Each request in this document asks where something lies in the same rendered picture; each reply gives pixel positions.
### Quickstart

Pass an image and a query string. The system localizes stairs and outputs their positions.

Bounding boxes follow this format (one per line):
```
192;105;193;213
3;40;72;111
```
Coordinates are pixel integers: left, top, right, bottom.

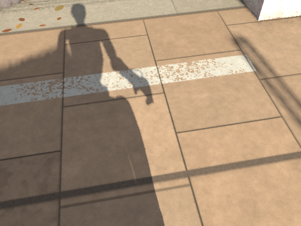
0;0;107;11

